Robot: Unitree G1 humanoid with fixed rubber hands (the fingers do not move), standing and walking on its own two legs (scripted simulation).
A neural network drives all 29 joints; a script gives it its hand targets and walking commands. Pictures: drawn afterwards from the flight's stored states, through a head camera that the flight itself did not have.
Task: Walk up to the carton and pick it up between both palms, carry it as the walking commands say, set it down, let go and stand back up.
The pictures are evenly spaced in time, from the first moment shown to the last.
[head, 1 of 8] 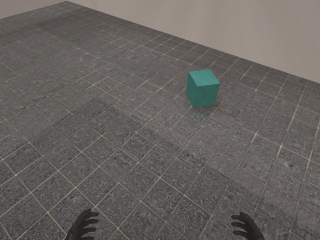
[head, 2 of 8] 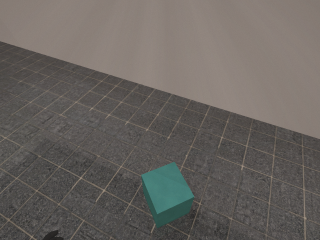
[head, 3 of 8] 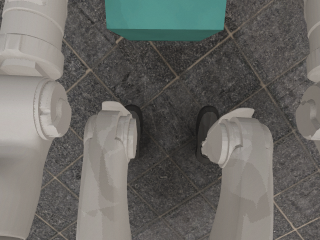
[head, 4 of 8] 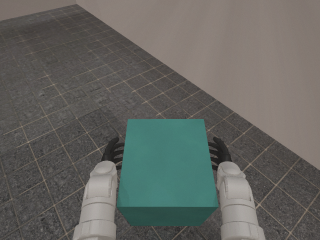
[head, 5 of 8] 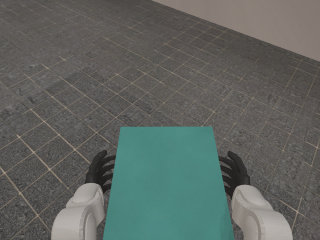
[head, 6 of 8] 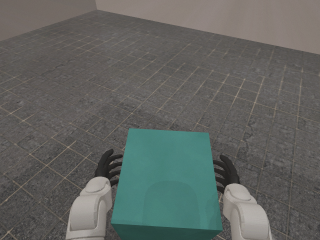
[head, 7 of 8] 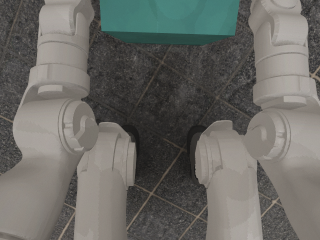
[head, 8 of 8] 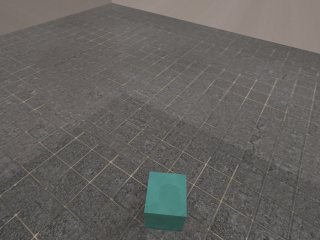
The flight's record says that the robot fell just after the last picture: no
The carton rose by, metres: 0.68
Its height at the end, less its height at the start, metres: +0.00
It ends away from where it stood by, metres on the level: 2.62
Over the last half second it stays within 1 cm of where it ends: yes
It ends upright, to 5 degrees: yes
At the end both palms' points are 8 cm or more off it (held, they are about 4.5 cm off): yes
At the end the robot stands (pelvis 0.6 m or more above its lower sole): yes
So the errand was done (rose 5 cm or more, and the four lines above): yes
